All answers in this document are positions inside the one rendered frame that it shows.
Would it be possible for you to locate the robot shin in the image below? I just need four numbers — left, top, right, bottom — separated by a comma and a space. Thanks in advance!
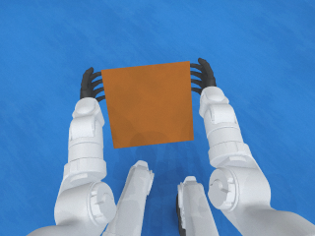
127, 160, 149, 178
180, 176, 204, 229

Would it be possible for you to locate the carton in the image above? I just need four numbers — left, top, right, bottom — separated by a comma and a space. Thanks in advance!
100, 61, 194, 148

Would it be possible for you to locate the right robot forearm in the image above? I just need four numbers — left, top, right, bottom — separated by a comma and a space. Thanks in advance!
199, 86, 271, 191

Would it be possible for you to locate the left robot forearm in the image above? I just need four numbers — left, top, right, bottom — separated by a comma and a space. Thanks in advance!
54, 97, 107, 221

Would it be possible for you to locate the right robot hand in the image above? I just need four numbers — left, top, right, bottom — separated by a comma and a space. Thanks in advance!
190, 57, 217, 95

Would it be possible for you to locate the left robot shin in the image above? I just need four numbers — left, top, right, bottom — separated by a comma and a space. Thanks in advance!
127, 160, 149, 178

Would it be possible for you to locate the right robot shin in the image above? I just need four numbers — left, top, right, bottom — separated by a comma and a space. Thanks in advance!
180, 176, 204, 229

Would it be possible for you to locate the robot left upper arm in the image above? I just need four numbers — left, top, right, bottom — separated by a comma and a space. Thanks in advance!
27, 181, 117, 236

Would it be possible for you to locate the robot right upper arm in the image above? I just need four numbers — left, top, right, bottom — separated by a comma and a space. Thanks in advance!
208, 165, 315, 236

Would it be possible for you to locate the left robot hand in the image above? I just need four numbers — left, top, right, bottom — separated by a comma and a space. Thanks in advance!
80, 67, 105, 102

